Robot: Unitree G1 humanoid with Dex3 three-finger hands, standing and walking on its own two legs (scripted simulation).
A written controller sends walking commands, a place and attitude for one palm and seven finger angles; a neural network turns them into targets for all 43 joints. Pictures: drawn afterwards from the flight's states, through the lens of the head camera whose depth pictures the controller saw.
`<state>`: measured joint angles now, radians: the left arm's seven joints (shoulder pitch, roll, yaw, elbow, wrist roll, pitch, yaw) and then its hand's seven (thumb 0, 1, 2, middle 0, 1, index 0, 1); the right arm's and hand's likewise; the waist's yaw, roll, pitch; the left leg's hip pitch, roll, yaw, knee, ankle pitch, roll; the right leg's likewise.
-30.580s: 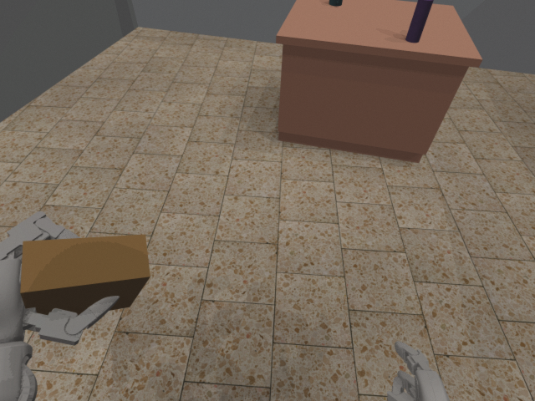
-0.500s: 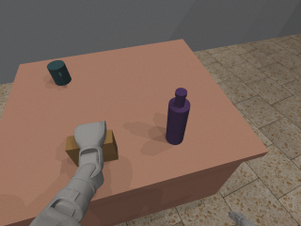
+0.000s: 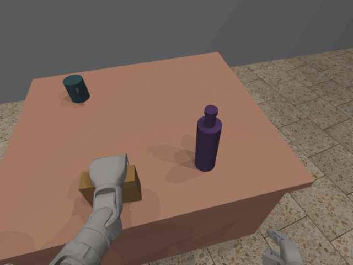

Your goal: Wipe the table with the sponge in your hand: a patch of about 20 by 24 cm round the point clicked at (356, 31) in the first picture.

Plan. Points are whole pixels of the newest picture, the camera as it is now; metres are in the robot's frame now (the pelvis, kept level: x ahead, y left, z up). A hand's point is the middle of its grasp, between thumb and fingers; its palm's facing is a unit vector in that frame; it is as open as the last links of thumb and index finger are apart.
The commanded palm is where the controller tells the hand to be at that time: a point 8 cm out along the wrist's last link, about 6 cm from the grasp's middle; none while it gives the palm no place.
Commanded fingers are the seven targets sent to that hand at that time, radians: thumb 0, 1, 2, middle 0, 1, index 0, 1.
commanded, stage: slide across to the third lane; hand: left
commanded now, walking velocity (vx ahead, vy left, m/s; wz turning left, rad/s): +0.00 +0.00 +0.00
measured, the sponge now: (114, 190) +0.31 +0.21 -0.06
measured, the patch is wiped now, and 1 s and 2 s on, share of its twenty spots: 0.70 0.85 1.00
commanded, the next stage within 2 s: wipe forward along the third lane in 0.56 s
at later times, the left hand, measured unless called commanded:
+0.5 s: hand (137, 177) +0.33 +0.14 -0.02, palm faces -0.09 +0.00 -1.00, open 9.0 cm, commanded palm +0.30 +0.11 +0.03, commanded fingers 0.00 0.10 1.30 -1.20 -1.60 -1.20 -1.60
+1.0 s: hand (148, 169) +0.36 +0.12 -0.02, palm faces -0.10 +0.01 -0.99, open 9.0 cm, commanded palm +0.34 +0.12 +0.01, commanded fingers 0.00 0.10 1.30 -1.20 -1.60 -1.20 -1.60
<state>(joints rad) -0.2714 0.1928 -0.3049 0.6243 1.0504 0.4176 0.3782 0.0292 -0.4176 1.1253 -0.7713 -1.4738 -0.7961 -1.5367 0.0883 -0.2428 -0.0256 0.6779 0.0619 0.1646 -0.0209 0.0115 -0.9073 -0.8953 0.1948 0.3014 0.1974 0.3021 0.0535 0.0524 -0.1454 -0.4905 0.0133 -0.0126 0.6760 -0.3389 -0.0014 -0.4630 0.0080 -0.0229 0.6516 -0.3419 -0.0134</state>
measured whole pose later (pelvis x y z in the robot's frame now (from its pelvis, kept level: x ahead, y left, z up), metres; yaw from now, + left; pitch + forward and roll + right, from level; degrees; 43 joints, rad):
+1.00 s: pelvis -0.03 -0.02 +0.00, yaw -1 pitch +12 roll +0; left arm -0.67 0.05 -0.28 1.12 1.00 0.42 0.51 0.00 -0.45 1.12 -0.83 -1.42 -0.85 -1.48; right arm 0.10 -0.21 -0.04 0.79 0.04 0.16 -0.02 0.01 -0.91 -0.90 0.19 0.30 0.20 0.30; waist -0.01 0.05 -0.15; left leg -0.58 0.04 -0.01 0.67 -0.29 -0.02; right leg -0.57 0.03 -0.02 0.67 -0.30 -0.04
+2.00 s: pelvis -0.03 +0.02 -0.03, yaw -3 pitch +22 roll -2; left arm -1.04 0.23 -0.14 1.37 1.01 0.43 0.48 0.00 -0.46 1.12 -0.84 -1.41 -0.86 -1.47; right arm 0.23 -0.24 -0.02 0.78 0.02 0.07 0.02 0.01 -0.91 -0.89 0.20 0.30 0.20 0.30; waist -0.14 0.05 -0.18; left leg -0.88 0.03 0.02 0.84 -0.34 0.02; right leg -0.84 0.03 0.01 0.77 -0.31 0.01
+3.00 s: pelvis +0.01 +0.03 -0.01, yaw -3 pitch +20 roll -3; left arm -0.85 0.15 -0.25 1.19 0.99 0.43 0.49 -0.01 -0.42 1.12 -0.78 -1.48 -0.79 -1.55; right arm 0.19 -0.22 -0.05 0.77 0.02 0.16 0.06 0.01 -0.91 -0.90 0.20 0.30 0.20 0.30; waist -0.05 0.04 -0.20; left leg -0.74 0.03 0.01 0.77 -0.38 0.03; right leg -0.69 0.02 0.00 0.68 -0.33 0.02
